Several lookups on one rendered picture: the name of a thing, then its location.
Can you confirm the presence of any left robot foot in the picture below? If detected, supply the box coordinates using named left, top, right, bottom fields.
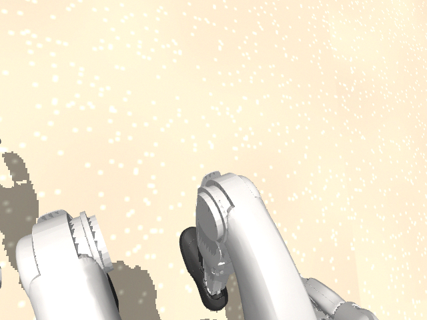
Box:
left=107, top=273, right=119, bottom=311

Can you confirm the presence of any right robot arm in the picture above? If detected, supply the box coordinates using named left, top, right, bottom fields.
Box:
left=334, top=301, right=379, bottom=320

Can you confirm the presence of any right robot foot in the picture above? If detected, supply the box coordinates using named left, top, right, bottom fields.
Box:
left=179, top=227, right=228, bottom=311

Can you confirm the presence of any right robot hand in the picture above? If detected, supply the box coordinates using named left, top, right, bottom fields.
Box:
left=300, top=273, right=345, bottom=320

